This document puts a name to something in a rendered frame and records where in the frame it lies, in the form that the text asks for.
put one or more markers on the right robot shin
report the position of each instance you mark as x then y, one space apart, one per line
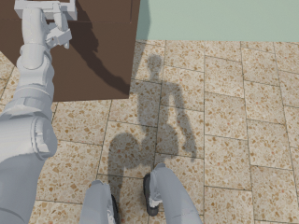
155 199

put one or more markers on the left robot forearm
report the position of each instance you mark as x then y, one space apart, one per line
34 93

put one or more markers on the robot left upper arm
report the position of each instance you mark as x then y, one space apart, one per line
25 145

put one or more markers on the drawer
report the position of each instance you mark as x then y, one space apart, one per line
87 10

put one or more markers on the left robot hand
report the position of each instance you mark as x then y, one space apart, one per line
35 29

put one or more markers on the handle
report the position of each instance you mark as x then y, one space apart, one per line
69 9

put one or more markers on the cabinet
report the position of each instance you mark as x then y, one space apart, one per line
98 64

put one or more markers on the right robot thigh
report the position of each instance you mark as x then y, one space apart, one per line
177 203

